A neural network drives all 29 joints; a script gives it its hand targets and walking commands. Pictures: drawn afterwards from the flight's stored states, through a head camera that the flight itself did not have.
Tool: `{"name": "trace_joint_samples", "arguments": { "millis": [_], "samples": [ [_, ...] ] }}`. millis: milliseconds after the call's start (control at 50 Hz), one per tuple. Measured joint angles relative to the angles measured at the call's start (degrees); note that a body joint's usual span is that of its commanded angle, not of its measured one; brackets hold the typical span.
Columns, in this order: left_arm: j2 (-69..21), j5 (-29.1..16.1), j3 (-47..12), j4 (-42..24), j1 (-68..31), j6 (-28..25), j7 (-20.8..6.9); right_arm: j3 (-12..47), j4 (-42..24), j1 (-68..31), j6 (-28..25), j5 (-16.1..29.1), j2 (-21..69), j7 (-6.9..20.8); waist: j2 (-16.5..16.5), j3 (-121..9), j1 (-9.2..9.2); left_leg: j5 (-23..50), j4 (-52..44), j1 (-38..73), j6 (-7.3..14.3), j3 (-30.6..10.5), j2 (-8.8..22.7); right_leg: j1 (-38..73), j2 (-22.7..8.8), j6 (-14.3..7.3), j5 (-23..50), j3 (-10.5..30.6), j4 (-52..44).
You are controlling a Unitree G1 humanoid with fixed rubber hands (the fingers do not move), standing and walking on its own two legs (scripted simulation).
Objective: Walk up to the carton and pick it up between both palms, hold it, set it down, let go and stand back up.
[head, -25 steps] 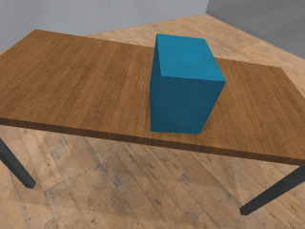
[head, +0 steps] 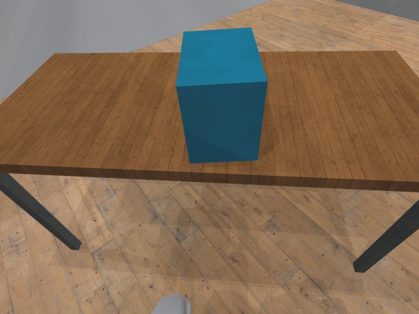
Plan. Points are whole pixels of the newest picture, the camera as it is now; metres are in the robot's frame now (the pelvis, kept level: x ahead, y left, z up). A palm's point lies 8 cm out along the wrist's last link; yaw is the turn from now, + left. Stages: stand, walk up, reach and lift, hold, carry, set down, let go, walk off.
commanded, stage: walk up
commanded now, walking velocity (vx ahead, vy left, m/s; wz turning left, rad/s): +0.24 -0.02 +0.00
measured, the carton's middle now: (220, 95) +0.62 +0.01 +0.07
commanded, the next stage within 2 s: none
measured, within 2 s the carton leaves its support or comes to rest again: neither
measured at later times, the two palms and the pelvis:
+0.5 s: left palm out of the picture +0.11 +0.26 -0.16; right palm (318, 298) +0.18 -0.19 -0.13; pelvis +0.15 +0.05 -0.01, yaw +0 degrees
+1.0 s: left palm (128, 293) +0.19 +0.22 -0.15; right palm (356, 304) +0.18 -0.28 -0.16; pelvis +0.12 -0.03 -0.02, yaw -1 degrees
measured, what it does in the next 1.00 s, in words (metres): walks ahead: left foot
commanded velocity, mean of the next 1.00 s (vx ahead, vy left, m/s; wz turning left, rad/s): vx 0.02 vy -0.04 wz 0.00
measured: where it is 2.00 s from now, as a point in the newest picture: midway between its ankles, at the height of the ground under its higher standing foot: outside the picture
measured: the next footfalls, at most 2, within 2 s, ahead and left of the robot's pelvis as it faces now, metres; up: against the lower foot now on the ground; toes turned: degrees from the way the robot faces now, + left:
left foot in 0.32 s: +0.21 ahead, +0.09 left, +0.00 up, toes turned +8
right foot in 1.02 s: +0.13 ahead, -0.16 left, +0.00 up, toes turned -3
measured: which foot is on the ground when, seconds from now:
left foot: up 0.00-0.30, down 0.32-1.00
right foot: down 0.00-0.32, up 0.34-1.00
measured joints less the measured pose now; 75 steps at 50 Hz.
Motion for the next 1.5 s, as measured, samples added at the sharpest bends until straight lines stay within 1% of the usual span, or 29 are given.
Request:
{"name": "trace_joint_samples", "arguments": {
  "millis": [80,160,220,280,320,340,360,400,420,440,520,600,680,740,780,860,900,960,1000,1020,1040,1060,1100,1160,1220,1280,1340,1440,1500],
  "samples": [
    [-1.0,0.1,-0.6,-0.1,-0.9,-1.7,0.6,0.5,0.9,-1.5,0.0,0.3,0.3,-0.4,1.0,0.6,0.59,-0.1,-3.9,2.2,-0.8,0.8,0.9,1.3,0.8,0.0,-0.7,-0.2,-1.4],
    [-2.2,0.6,-0.9,0.7,-0.6,-2.1,1.2,0.9,0.4,-5.1,-0.4,0.7,0.8,-0.7,1.5,2.4,1.54,-3.6,-9.8,4.0,-1.0,2.6,0.3,3.0,1.1,0.4,-2.4,0.1,-1.5],
    [-2.5,0.8,-0.7,1.5,0.2,-2.3,1.4,1.7,-0.4,-8.8,-0.8,0.9,1.5,-1.2,1.3,3.9,2.93,-6.0,-15.7,5.3,-0.2,4.7,-1.2,4.0,0.8,1.2,-4.5,0.8,-0.3],
    [-2.3,1.0,-0.7,3.0,1.3,-2.3,1.2,2.6,-1.8,-12.4,-1.9,1.2,2.9,-1.4,0.3,5.3,2.67,-6.4,-22.7,7.3,1.8,6.8,-3.5,4.6,0.3,2.0,-7.8,1.0,2.6],
    [-2.0,0.7,-0.5,4.2,1.9,-2.2,0.8,3.1,-2.8,-13.2,-3.3,0.9,3.6,-1.6,0.1,5.8,1.71,-2.3,-28.7,10.7,4.4,8.1,-4.2,3.2,0.1,2.5,-10.7,0.6,9.5],
    [-1.6,0.4,-0.2,4.7,1.4,-2.0,0.6,3.1,-3.0,-13.1,-4.2,0.5,4.1,-1.8,-0.7,6.3,0.83,-2.5,-28.4,11.6,6.8,8.3,-4.7,1.0,-0.6,2.8,-11.6,0.6,16.7],
    [-1.3,0.1,0.0,4.8,0.6,-1.5,0.5,3.1,-3.1,-12.3,-4.7,0.2,4.2,-2.0,-1.0,6.6,0.19,-4.3,-27.0,12.1,8.3,8.3,-4.8,-2.3,-1.1,3.1,-10.7,1.3,26.1],
    [-0.6,0.0,0.9,4.3,-1.3,-0.6,0.2,2.8,-2.1,-9.0,-4.8,0.3,3.6,-2.5,-0.6,6.4,-0.62,-7.6,-26.3,14.7,9.0,7.7,-3.9,-8.8,-0.3,3.6,-11.3,3.3,42.2],
    [0.0,0.1,1.2,3.9,-2.7,-0.2,0.1,2.7,-1.3,-6.8,-4.7,0.7,3.3,-2.7,-0.5,5.9,-1.0,-7.7,-27.4,16.3,8.2,7.3,-3.5,-11.6,-0.2,3.7,-10.4,4.0,47.2],
    [0.5,0.2,1.4,3.2,-4.3,0.1,0.0,2.7,-0.3,-4.8,-4.7,1.2,3.0,-2.9,-0.6,5.6,-1.27,-6.9,-29.3,18.1,7.1,7.0,-3.4,-13.8,-0.6,3.7,-9.1,4.8,49.2],
    [1.3,0.8,1.4,0.0,-12.6,1.3,-0.4,3.5,3.2,0.2,-5.0,2.3,3.4,-3.7,-1.5,5.9,-1.26,-4.4,-37.6,23.2,8.6,6.8,-4.3,-20.8,-3.4,4.2,-5.2,8.8,42.9],
    [1.5,0.6,1.5,-1.7,-18.3,2.5,0.2,4.6,4.4,2.4,-5.5,1.6,5.4,-3.7,-1.7,7.1,-1.65,-2.6,-41.1,24.7,8.6,6.5,-5.0,-24.6,-4.0,5.8,-2.4,9.9,36.6],
    [2.2,0.4,2.0,-1.7,-18.5,4.5,0.9,4.5,3.1,3.0,-4.3,0.9,6.1,-4.0,-1.8,6.5,-2.88,-3.2,-40.0,23.9,8.0,6.2,-4.4,-27.3,-2.0,7.8,-3.5,8.6,39.0],
    [2.7,0.7,2.3,-1.8,-17.8,5.9,0.9,3.8,1.5,2.5,-3.1,0.3,5.3,-4.5,-1.9,5.2,-2.94,-4.1,-38.0,22.5,7.6,6.8,-4.2,-28.2,-1.5,8.5,-4.3,8.2,42.1],
    [3.1,1.0,2.6,-2.1,-17.6,6.7,0.9,3.2,0.4,1.9,-2.5,-0.1,4.6,-4.8,-1.4,4.5,-3.69,-4.6,-36.3,21.1,7.4,6.4,-3.8,-28.2,-1.1,9.0,-6.0,8.1,44.7],
    [3.1,1.2,3.0,-3.2,-17.6,7.3,0.9,2.1,-1.1,0.0,-1.3,-0.5,2.8,-5.2,-0.3,3.1,-3.26,-4.7,-34.5,18.7,6.4,6.7,-2.2,-26.9,-1.3,9.4,-8.7,8.2,45.7],
    [3.1,1.2,3.0,-3.8,-18.0,7.2,0.9,1.8,-1.7,-0.8,-1.1,-0.3,2.1,-5.1,0.1,2.6,-3.41,-4.2,-34.3,17.5,5.6,6.6,-1.7,-24.5,-2.1,9.3,-9.0,8.2,41.2],
    [2.8,0.9,3.0,-5.5,-19.2,6.0,1.0,1.2,-1.9,-2.6,-0.8,-0.3,0.9,-4.8,0.6,2.9,-2.73,-3.5,-33.0,15.3,4.5,7.0,-1.0,-20.3,-3.2,8.6,-9.2,8.3,31.1],
    [2.6,0.8,2.9,-6.1,-19.8,4.9,1.1,0.8,-1.7,-3.4,-0.5,-0.1,0.1,-4.6,1.0,3.1,-2.5,-3.5,-31.3,13.4,3.6,7.1,-0.8,-16.4,-3.7,8.0,-4.9,7.7,21.4],
    [2.3,0.8,2.9,-5.9,-19.8,4.2,1.1,0.6,-1.4,-3.6,-0.3,0.1,-0.4,-4.5,1.8,3.2,-2.26,-3.8,-29.9,12.5,3.2,6.9,-0.3,-14.6,-3.3,6.7,-3.6,7.2,17.4],
    [1.3,0.9,2.7,-5.5,-19.7,3.7,1.0,0.4,-0.7,-3.6,0.0,0.3,-1.2,-4.3,3.7,3.5,-2.26,-5.7,-28.5,12.1,3.1,5.7,0.7,-13.8,-2.1,5.5,-3.1,6.4,16.2],
    [0.6,1.2,2.3,-5.2,-18.8,3.2,0.9,0.4,0.0,-3.0,0.4,0.6,-1.5,-4.1,4.3,3.0,-2.35,-10.5,-27.0,11.8,3.3,4.4,0.3,-13.3,-1.8,4.6,-2.8,6.1,15.6],
    [0.1,1.8,1.9,-4.9,-16.4,2.6,0.7,0.9,1.1,-1.5,1.3,0.9,-0.9,-3.7,2.9,1.3,-1.83,-15.5,-23.4,11.5,3.7,2.2,-1.9,-12.6,-2.5,3.7,-1.9,6.7,13.8],
    [-0.9,2.0,1.0,-3.9,-14.2,1.6,0.8,1.0,2.4,-0.4,1.6,0.8,-0.3,-2.7,1.9,1.0,-2.24,-13.3,-18.1,11.2,3.4,-1.1,-3.4,-10.6,-2.5,3.1,0.8,6.9,9.0],
    [-1.7,1.3,0.3,-4.0,-14.0,0.4,0.8,0.6,3.7,0.9,1.5,0.5,-0.6,-2.8,2.3,1.5,-2.58,-11.7,-13.9,10.8,1.8,-2.4,-3.7,-10.5,-2.0,2.5,2.3,6.4,7.1],
    [-1.6,0.8,0.5,-4.8,-14.5,-0.3,1.5,-0.2,4.4,2.2,2.4,0.5,-1.9,-3.1,3.0,2.2,-1.5,-12.5,-8.0,9.8,-0.8,-2.7,-4.2,-11.7,-2.5,2.5,2.3,6.5,8.0],
    [-0.9,0.8,1.0,-4.8,-14.2,-0.4,1.9,-0.8,4.4,2.2,3.0,0.8,-3.1,-3.2,3.5,2.5,-0.96,-11.8,-5.8,9.6,-2.3,-3.3,-4.0,-12.6,-3.4,2.9,2.3,6.4,8.9],
    [0.7,1.6,1.6,-4.4,-13.3,-0.2,1.4,-0.6,3.6,-0.3,3.3,1.2,-2.9,-3.2,2.5,2.5,-0.37,-11.8,-9.4,11.1,-3.1,-3.9,-2.4,-13.6,-4.4,3.6,3.0,6.2,9.2],
    [0.8,1.7,1.5,-3.7,-12.9,0.1,1.0,0.1,3.3,-1.6,2.9,1.5,-2.0,-3.2,1.6,2.1,0.45,-13.0,-17.9,14.3,-2.9,-2.9,-1.8,-13.5,-4.4,4.3,3.7,6.0,8.4]
  ]
}}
